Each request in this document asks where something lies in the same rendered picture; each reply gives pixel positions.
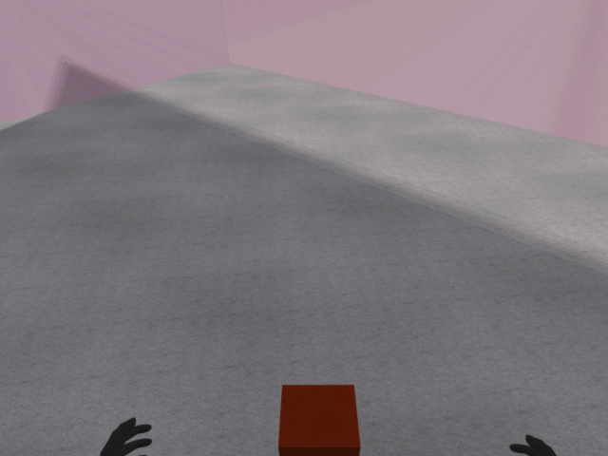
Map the robot right hand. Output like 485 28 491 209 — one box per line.
510 434 557 456

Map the robot left hand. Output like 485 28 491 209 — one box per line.
100 417 152 456

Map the carton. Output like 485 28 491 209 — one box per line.
278 385 360 456

